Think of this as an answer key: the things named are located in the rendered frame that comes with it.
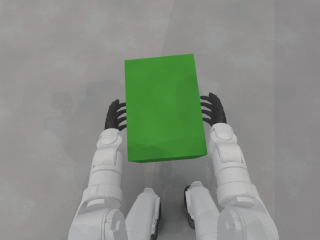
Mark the robot left hand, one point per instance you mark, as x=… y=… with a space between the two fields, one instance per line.
x=112 y=121

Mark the robot left thigh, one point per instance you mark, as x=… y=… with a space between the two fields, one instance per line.
x=139 y=220

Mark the robot thigh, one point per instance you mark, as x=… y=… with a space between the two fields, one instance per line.
x=139 y=220
x=201 y=205

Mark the carton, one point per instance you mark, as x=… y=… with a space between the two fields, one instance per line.
x=163 y=110

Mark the robot left upper arm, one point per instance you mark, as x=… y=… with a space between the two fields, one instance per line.
x=104 y=224

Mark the robot right thigh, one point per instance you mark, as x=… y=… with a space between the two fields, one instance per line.
x=201 y=205

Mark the robot right forearm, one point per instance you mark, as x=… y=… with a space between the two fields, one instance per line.
x=234 y=185

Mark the robot right hand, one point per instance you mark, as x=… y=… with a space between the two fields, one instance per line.
x=217 y=113

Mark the robot right upper arm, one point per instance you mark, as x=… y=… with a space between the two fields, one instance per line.
x=238 y=223

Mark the robot left forearm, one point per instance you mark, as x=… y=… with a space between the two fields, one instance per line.
x=104 y=186

